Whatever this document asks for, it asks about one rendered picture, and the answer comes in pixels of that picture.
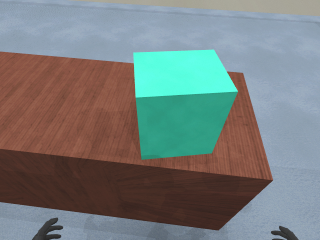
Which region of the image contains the left robot hand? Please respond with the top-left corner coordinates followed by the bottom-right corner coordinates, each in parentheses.
top-left (32, 217), bottom-right (63, 240)

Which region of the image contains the pedestal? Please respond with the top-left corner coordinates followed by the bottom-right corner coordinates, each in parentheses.
top-left (0, 51), bottom-right (273, 231)

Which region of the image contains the carton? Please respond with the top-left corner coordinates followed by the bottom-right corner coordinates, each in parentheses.
top-left (133, 49), bottom-right (238, 160)

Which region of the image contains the right robot hand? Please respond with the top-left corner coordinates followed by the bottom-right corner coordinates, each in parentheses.
top-left (271, 226), bottom-right (299, 240)

